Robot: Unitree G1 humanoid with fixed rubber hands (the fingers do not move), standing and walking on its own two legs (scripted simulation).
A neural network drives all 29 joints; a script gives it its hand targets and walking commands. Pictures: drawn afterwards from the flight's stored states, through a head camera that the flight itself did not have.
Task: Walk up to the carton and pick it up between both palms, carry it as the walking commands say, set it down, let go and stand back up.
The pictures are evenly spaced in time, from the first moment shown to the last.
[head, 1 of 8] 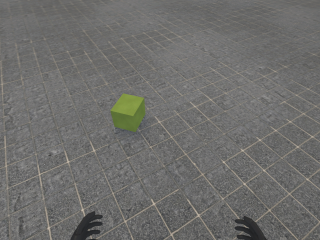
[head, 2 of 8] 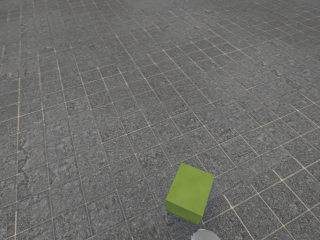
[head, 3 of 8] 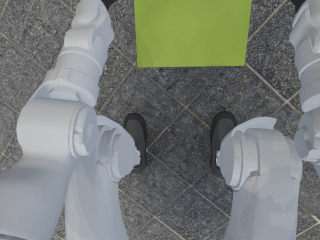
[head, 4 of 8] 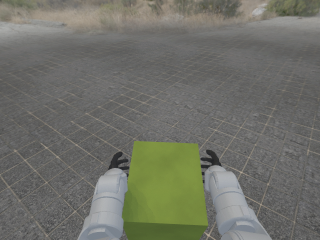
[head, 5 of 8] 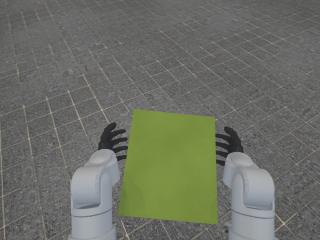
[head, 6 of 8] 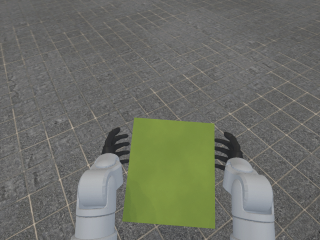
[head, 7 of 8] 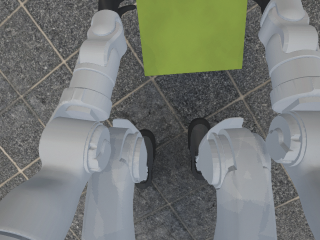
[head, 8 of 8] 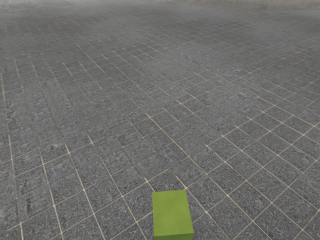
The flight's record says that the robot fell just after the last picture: no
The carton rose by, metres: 0.69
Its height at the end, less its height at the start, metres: +0.00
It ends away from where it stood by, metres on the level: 1.33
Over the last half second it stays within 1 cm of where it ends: yes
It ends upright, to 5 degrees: yes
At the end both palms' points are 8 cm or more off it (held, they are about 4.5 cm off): yes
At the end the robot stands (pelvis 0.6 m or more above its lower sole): yes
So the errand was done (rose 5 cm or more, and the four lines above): yes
